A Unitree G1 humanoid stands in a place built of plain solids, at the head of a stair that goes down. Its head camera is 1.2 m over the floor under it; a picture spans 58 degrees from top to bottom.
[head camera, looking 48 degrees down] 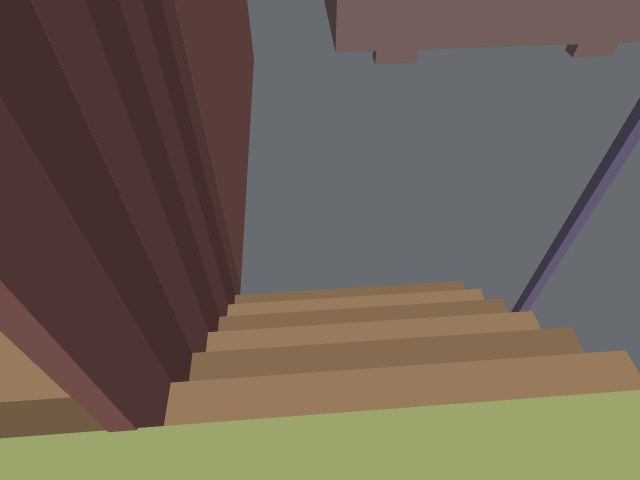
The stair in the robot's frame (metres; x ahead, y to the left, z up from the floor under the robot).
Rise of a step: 0.21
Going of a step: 0.22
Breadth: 1.60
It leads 4 degrees to the left of straight ahead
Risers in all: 7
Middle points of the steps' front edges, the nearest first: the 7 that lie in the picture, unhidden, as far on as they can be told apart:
0.46 -0.31 0.00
0.68 -0.29 -0.21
0.90 -0.28 -0.42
1.12 -0.26 -0.64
1.34 -0.25 -0.85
1.56 -0.23 -1.06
1.78 -0.21 -1.28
